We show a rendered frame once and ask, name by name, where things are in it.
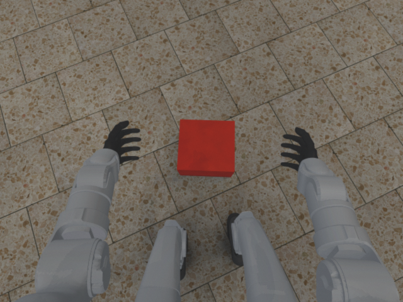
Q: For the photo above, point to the robot right forearm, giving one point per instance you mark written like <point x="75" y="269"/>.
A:
<point x="337" y="231"/>

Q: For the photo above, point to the robot right foot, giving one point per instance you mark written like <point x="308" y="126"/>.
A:
<point x="236" y="258"/>

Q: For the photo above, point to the robot right hand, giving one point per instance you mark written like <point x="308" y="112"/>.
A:
<point x="306" y="148"/>

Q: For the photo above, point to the robot left upper arm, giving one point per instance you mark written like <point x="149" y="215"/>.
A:
<point x="73" y="270"/>

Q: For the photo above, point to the robot left forearm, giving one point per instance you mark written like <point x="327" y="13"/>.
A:
<point x="86" y="213"/>

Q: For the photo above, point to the right robot thigh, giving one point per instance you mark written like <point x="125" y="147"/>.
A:
<point x="265" y="278"/>

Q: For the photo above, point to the robot left hand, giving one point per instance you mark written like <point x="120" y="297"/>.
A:
<point x="115" y="141"/>

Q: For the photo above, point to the robot right upper arm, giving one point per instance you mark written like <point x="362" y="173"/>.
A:
<point x="353" y="280"/>

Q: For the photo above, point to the carton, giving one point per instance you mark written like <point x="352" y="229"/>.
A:
<point x="206" y="148"/>

